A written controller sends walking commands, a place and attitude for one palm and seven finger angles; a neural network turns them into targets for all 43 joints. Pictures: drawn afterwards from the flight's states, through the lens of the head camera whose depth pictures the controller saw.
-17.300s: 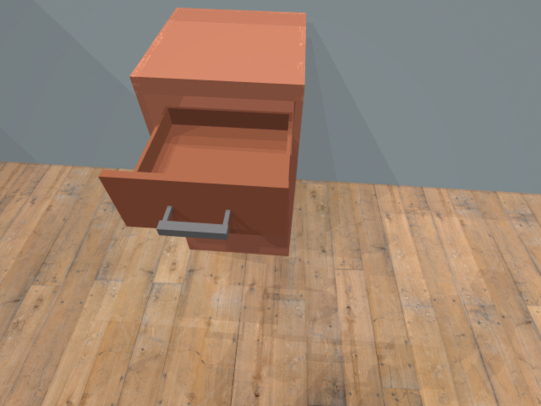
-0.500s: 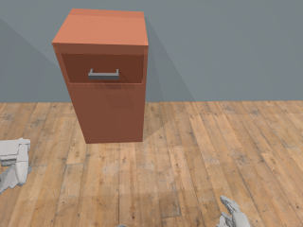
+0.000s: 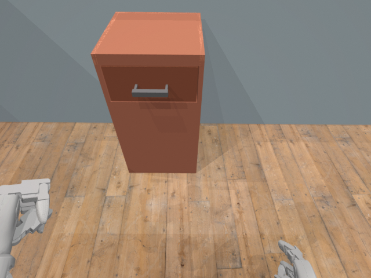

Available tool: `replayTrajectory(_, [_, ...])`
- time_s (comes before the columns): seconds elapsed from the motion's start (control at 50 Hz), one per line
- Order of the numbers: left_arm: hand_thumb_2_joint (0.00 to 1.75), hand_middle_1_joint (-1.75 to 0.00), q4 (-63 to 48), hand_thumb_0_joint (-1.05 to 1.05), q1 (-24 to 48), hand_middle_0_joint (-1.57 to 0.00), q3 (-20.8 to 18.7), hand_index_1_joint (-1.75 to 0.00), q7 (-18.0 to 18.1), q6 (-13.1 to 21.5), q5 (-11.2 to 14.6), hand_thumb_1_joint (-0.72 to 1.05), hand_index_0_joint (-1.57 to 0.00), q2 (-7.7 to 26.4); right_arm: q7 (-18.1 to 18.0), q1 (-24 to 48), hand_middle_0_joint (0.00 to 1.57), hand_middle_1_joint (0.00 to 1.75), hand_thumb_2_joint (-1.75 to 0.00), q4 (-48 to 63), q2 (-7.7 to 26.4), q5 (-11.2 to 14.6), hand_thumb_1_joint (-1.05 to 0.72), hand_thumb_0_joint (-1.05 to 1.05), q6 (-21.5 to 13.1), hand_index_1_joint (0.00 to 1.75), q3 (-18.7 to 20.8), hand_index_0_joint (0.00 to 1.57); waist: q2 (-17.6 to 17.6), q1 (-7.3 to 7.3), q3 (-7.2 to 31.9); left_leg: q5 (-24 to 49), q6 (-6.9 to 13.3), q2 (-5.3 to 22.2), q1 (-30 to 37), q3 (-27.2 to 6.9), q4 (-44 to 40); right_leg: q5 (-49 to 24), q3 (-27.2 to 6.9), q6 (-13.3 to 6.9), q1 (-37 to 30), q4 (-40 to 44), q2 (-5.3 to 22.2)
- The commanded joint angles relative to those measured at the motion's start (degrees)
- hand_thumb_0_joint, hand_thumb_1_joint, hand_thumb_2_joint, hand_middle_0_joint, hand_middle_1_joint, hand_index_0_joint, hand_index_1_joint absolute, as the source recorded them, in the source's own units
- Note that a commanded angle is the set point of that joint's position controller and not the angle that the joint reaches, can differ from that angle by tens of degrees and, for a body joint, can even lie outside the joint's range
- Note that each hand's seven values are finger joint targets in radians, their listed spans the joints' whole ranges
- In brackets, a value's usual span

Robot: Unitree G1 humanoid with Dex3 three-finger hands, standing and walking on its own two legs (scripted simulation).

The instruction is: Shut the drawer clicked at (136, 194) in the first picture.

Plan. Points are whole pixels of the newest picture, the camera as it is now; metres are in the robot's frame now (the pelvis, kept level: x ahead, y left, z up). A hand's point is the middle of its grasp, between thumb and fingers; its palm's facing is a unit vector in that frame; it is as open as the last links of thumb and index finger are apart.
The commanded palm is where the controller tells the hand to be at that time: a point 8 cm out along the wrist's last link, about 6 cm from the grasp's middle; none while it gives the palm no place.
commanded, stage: let the arm hang, fingers relaxed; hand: left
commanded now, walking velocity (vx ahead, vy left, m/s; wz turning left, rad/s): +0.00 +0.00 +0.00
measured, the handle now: (150, 89) +0.82 +0.20 -0.09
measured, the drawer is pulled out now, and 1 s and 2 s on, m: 0.00 0.00 0.00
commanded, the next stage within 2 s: look to check the result in 1.06 s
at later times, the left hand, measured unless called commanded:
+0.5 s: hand out of the picture -0.08 +0.19 -0.16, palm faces +0.05 -0.97 -0.23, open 4.9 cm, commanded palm none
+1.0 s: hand out of the picture -0.02 +0.14 -0.17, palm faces +0.06 -0.99 -0.14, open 7.3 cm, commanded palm none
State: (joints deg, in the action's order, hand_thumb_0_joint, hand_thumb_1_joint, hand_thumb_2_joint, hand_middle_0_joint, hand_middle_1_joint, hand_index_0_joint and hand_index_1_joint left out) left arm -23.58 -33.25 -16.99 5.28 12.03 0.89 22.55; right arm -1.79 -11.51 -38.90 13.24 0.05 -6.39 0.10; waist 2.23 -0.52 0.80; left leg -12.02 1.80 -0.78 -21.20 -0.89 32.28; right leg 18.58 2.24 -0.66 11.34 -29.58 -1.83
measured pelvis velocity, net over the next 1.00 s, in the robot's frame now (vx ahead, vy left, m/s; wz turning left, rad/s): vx -0.01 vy -0.01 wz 0.02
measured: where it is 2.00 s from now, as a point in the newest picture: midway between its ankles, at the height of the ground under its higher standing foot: outside the picture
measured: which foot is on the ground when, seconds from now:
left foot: down 0.00-1.00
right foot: down 0.00-1.00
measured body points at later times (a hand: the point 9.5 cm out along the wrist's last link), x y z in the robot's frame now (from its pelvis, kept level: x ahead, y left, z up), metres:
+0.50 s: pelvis -0.01 +0.00 +0.01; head +0.02 +0.00 +0.46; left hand -0.08 +0.24 -0.15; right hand -0.01 -0.23 -0.15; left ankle +0.05 +0.10 -0.73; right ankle -0.04 -0.11 -0.73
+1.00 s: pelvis -0.01 -0.01 +0.01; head +0.00 -0.01 +0.46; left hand -0.02 +0.19 -0.16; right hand -0.03 -0.22 -0.16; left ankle +0.05 +0.10 -0.73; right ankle -0.04 -0.11 -0.73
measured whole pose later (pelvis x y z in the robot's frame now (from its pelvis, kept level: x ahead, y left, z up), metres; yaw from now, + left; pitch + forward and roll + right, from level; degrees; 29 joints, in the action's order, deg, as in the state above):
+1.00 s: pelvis -0.01 -0.01 +0.01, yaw +1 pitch -2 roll +0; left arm 64.8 -17.2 -0.3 1.9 0.3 -0.2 5.8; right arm -2.6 -17.8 -65.2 5.9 -1.3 0.4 0.6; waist 0.2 0.9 -2.3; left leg -8.7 0.9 -1.5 -15.1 -2.0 25.9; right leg 17.5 3.3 -2.0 5.9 -25.4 -1.3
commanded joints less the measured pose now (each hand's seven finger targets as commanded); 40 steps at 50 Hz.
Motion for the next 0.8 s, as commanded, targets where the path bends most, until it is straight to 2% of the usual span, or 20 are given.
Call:
replayTrajectory(0.0, [0.90, -1.47, 34.5, 0.00, 7.6, -1.28, 11.1, -1.47, -5.0, -11.4, -2.8, 0.90, -1.28, -3.4, 1.6, 1.8, 0.20, 0.30, -0.90, -0.7, 10.6, -0.6, -0.90, 0.00, 1.5, 0.30, 3.6, 0.20, -5.6, 0.32, 5.7, 20.8, 4.7, 9.7, 2.7, -12.1, -2.2, -6.1, -2.2, -0.2, 2.8, -5.6, 4.9])
replayTrajectory(0.02, [0.90, -1.43, 37.8, 0.00, 8.8, -1.24, 11.0, -1.43, -5.0, -11.5, -3.0, 0.90, -1.24, -2.6, 1.5, 2.4, 0.20, 0.30, -0.90, -0.7, 10.5, -1.0, -0.90, 0.00, 2.1, 0.30, 3.1, 0.20, -8.0, -0.16, 5.7, 20.2, 5.1, 9.1, 1.4, -12.8, -2.9, -6.9, -2.4, -0.5, 0.6, -4.2, 4.7])
replayTrajectory(0.04, [0.90, -1.38, 41.4, 0.00, 10.5, -1.20, 11.1, -1.38, -4.9, -11.4, -3.1, 0.90, -1.20, -1.7, 1.3, 2.7, 0.20, 0.30, -0.90, -1.1, 10.4, -1.1, -0.90, 0.00, 2.6, 0.30, 2.9, 0.20, -11.9, -0.50, 5.5, 19.6, 4.4, 7.5, 1.0, -11.4, -2.0, -9.9, -3.4, -1.1, -1.3, -1.8, 5.2])
replayTrajectory(0.06, [0.90, -1.34, 45.8, 0.00, 12.5, -1.16, 11.2, -1.34, -4.8, -11.3, -3.1, 0.90, -1.16, -1.2, 1.2, 3.0, 0.20, 0.30, -0.90, -2.1, 10.0, -1.2, -0.90, 0.00, 3.1, 0.30, 2.9, 0.20, -15.3, -0.28, 5.4, 17.4, 3.1, 5.6, 2.1, -8.7, -0.4, -14.3, -4.9, -1.9, -1.7, 0.6, 7.0])
replayTrajectory(0.08, [0.90, -1.30, 49.8, 0.00, 14.9, -1.12, 11.6, -1.30, -4.8, -11.4, -2.9, 0.90, -1.12, -0.5, 1.3, 3.0, 0.20, 0.30, -0.90, -3.2, 9.6, -1.2, -0.90, 0.00, 3.7, 0.30, 2.9, 0.20, -15.0, 0.27, 3.3, 14.7, 1.9, 3.9, 3.2, -6.6, 0.6, -16.8, -6.4, -3.3, 0.4, 2.3, 9.0])
replayTrajectory(0.1, [0.90, -1.25, 53.9, 0.00, 16.6, -1.08, 12.1, -1.25, -4.6, -11.7, -2.6, 0.90, -1.08, -0.4, 1.2, 2.8, 0.20, 0.30, -0.90, -4.6, 8.8, -1.4, -0.90, 0.00, 4.6, 0.30, 2.8, 0.20, -11.5, 0.82, 2.1, 12.4, 1.3, 2.9, 4.8, -5.6, 0.6, -16.5, -7.1, -4.3, 2.1, 3.3, 10.3])
replayTrajectory(0.12, [0.90, -1.21, 57.5, 0.00, 18.0, -1.04, 12.7, -1.21, -4.4, -11.9, -2.4, 0.90, -1.04, -0.5, 1.2, 2.4, 0.20, 0.30, -0.90, -6.0, 7.8, -1.6, -0.90, 0.00, 5.3, 0.30, 2.4, 0.20, -6.2, 1.21, 0.9, 11.7, 1.0, 2.8, 5.8, -5.3, -0.5, -14.4, -7.1, -4.5, 2.8, 3.9, 10.3])
replayTrajectory(0.16, [0.90, -1.12, 64.3, 0.00, 18.2, -0.96, 13.7, -1.12, -4.1, -12.2, -2.0, 0.90, -0.96, -1.4, 1.0, 2.2, 0.20, 0.30, -0.90, -8.7, 6.5, -1.7, -0.90, 0.00, 6.0, 0.30, 1.6, 0.20, 2.4, 0.93, -0.4, 10.9, 1.3, 4.0, 6.0, -7.4, -5.0, -7.7, -6.1, -3.3, 1.9, 4.5, 7.9])
replayTrajectory(0.2, [0.90, -1.04, 70.3, 0.00, 16.7, -0.88, 14.4, -1.04, -4.1, -12.4, -1.7, 0.90, -0.88, -2.3, 0.7, 1.8, 0.20, 0.30, -0.90, -10.9, 5.9, -1.6, -0.90, 0.00, 6.3, 0.30, 1.2, 0.20, 5.0, 0.22, -1.3, 7.2, 1.7, 4.8, 4.7, -9.1, -8.5, -2.9, -5.2, -2.5, -0.4, 6.3, 6.5])
replayTrajectory(0.24, [0.90, -0.95, 75.5, 0.00, 14.9, -0.80, 14.7, -0.95, -4.1, -12.3, -1.4, 0.90, -0.80, -3.4, 0.3, 0.7, 0.20, 0.30, -0.90, -13.4, 4.9, -1.4, -0.90, 0.00, 6.6, 0.30, 1.0, 0.20, 8.6, 0.08, -2.1, 3.7, 1.4, 4.7, 5.3, -8.9, -10.1, -1.7, -5.4, -2.7, -0.5, 8.1, 6.4])
replayTrajectory(0.26, [0.90, -0.91, 77.2, 0.00, 13.9, -0.76, 14.0, -0.91, -4.1, -12.2, -1.7, 0.90, -0.76, -4.6, 0.1, -0.1, 0.20, 0.30, -0.90, -14.0, 4.3, -1.6, -0.90, 0.00, 6.5, 0.30, 1.2, 0.20, 9.9, 0.00, -1.3, 2.7, 1.7, 4.8, 5.6, -9.2, -10.6, -2.1, -5.3, -2.9, -1.6, 8.6, 6.3])
replayTrajectory(0.3, [0.90, -0.82, 79.9, 0.00, 13.5, -0.68, 14.5, -0.82, -4.1, -12.0, -1.6, 0.90, -0.68, -4.6, -0.1, -1.7, 0.20, 0.30, -0.90, -15.7, 4.3, -1.3, -0.90, 0.00, 6.6, 0.30, 1.4, 0.20, 5.3, 0.23, -0.5, 3.0, 1.7, 5.1, 7.5, -9.1, -10.4, -2.8, -5.0, -3.0, -1.9, 9.9, 6.4])
replayTrajectory(0.34, [0.90, -0.73, 82.2, 0.00, 13.4, -0.60, 15.1, -0.73, -4.1, -11.9, -1.4, 0.90, -0.60, -5.1, -0.3, -3.3, 0.20, 0.30, -0.90, -17.6, 4.1, -1.1, -0.90, 0.00, 6.8, 0.30, 1.5, 0.20, 3.5, 0.68, -1.1, 2.2, 1.5, 5.1, 8.8, -9.0, -10.8, -2.0, -4.7, -3.1, -0.8, 10.7, 6.4])
replayTrajectory(0.4, [0.90, -0.60, 85.0, 0.00, 12.5, -0.48, 15.5, -0.60, -3.9, -11.8, -1.4, 0.90, -0.48, -5.5, -0.4, -5.2, 0.20, 0.30, -0.90, -19.8, 3.7, -0.9, -0.90, 0.00, 6.8, 0.30, 1.6, 0.20, -0.4, 0.83, -2.0, 3.6, 1.6, 5.6, 10.1, -8.7, -11.3, -2.5, -4.1, -2.9, -0.3, 11.2, 6.3])
replayTrajectory(0.46, [0.90, -0.47, 86.9, 0.00, 11.3, -0.36, 15.8, -0.47, -3.6, -11.7, -1.3, 0.90, -0.36, -6.4, -0.5, -6.5, 0.20, 0.30, -0.90, -21.7, 2.9, -0.8, -0.90, 0.00, 6.9, 0.30, 1.4, 0.20, -2.8, 0.84, -3.4, 3.1, 1.6, 5.5, 10.4, -8.3, -11.7, -1.6, -3.9, -2.9, 0.5, 11.7, 6.4])
replayTrajectory(0.5, [0.90, -0.39, 87.6, 0.00, 10.6, -0.28, 15.8, -0.39, -3.5, -11.8, -1.3, 0.90, -0.28, -6.8, -0.5, -6.9, 0.20, 0.30, -0.90, -22.5, 1.9, -0.8, -0.90, 0.00, 6.9, 0.30, 1.3, 0.20, -1.7, 0.79, -4.9, 3.1, 1.5, 5.2, 10.0, -7.6, -11.8, -1.0, -3.9, -2.9, 1.3, 11.7, 6.6])
replayTrajectory(0.54, [0.90, -0.30, 88.3, 0.00, 10.0, -0.20, 15.9, -0.30, -3.3, -11.8, -1.2, 0.90, -0.20, -7.4, -0.5, -7.7, 0.20, 0.30, -0.90, -23.4, 1.1, -0.9, -0.90, 0.00, 7.1, 0.30, 1.2, 0.20, -2.8, 0.81, -5.9, 1.7, 1.4, 5.0, 9.4, -7.5, -12.3, 0.3, -3.9, -3.0, 1.7, 11.8, 6.5])
replayTrajectory(0.58, [0.90, -0.30, 88.7, 0.00, 9.4, -0.20, 15.9, -0.30, -3.1, -11.7, -1.3, 0.90, -0.20, -7.7, -0.5, -8.2, 0.20, 0.30, -0.90, -23.8, 0.9, -0.9, -0.90, 0.00, 7.1, 0.30, 1.4, 0.20, -3.8, 0.69, -5.6, 2.2, 1.4, 4.8, 9.6, -7.2, -11.9, 0.5, -3.8, -3.0, 1.6, 11.7, 6.5])
replayTrajectory(0.64, [0.90, -0.30, 88.9, 0.00, 9.3, -0.20, 15.9, -0.30, -3.0, -11.8, -1.3, 0.90, -0.20, -8.9, -0.5, -8.7, 0.20, 0.30, -0.90, -24.6, -0.5, -1.1, -0.90, 0.00, 7.2, 0.30, 1.3, 0.20, -2.6, 0.89, -7.7, 0.5, 1.2, 4.4, 8.8, -6.9, -12.1, 2.3, -4.1, -3.1, 3.3, 11.8, 6.6])
replayTrajectory(0.78, [0.90, -0.30, 88.5, 0.00, 9.3, -0.20, 15.5, -0.30, -2.8, -11.6, -1.4, 0.90, -0.20, -9.7, -0.6, -9.9, 0.20, 0.30, -0.90, -25.0, -1.9, -1.1, -0.90, 0.00, 7.0, 0.30, 1.3, 0.20, -1.9, 0.75, -8.4, 1.8, 0.9, 4.0, 7.8, -6.3, -11.2, 2.0, -4.3, -3.1, 3.4, 11.6, 6.6])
